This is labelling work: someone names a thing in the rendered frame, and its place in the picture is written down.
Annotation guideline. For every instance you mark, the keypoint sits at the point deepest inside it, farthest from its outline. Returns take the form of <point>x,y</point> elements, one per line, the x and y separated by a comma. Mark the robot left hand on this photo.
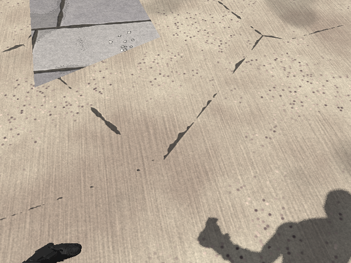
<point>51,253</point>

